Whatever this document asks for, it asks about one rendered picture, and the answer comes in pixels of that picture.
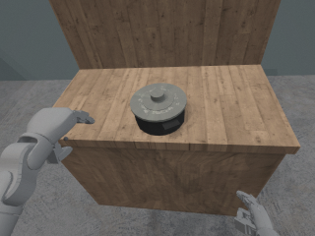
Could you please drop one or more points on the right robot hand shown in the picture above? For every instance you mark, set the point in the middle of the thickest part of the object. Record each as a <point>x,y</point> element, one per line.
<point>250,222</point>

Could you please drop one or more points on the table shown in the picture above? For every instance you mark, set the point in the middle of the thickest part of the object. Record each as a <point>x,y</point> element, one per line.
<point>235,133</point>

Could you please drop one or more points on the knob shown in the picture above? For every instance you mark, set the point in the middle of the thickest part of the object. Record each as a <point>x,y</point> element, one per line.
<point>157,94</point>

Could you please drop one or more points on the left robot forearm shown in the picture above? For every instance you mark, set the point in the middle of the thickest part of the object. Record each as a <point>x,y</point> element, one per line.
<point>20,163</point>

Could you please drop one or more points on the lid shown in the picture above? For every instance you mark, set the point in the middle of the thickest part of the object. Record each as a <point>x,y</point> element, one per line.
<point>174,102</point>

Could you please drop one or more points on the left robot hand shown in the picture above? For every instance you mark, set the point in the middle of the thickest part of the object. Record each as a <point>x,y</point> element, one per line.
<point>55,122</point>

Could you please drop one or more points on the pot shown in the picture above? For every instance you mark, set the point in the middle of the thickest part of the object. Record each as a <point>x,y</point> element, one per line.
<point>161,128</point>

